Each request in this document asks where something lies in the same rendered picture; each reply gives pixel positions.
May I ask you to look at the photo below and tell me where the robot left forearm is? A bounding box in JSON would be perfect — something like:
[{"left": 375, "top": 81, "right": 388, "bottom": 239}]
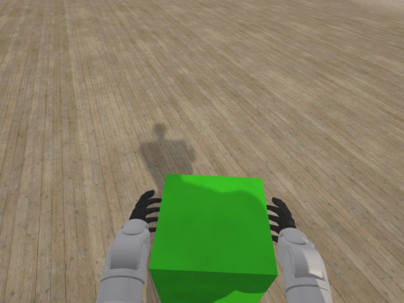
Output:
[{"left": 96, "top": 219, "right": 150, "bottom": 303}]

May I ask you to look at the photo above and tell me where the left robot hand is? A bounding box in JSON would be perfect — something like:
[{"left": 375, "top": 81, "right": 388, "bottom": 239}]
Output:
[{"left": 129, "top": 190, "right": 162, "bottom": 232}]

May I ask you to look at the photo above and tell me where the right robot hand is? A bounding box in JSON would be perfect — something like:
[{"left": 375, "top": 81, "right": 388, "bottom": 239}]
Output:
[{"left": 266, "top": 197, "right": 296, "bottom": 243}]

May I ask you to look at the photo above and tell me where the robot right forearm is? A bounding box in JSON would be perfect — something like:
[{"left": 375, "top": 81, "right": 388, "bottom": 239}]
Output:
[{"left": 277, "top": 228, "right": 333, "bottom": 303}]

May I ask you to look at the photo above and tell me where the carton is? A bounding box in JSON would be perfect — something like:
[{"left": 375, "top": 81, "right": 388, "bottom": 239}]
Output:
[{"left": 149, "top": 174, "right": 278, "bottom": 303}]

